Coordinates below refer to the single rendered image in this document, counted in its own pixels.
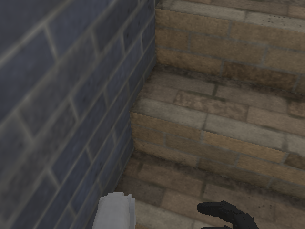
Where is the right robot hand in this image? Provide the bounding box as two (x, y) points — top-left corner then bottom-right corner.
(196, 200), (259, 229)

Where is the robot left thigh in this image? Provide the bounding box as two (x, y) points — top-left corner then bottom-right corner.
(91, 192), (136, 229)

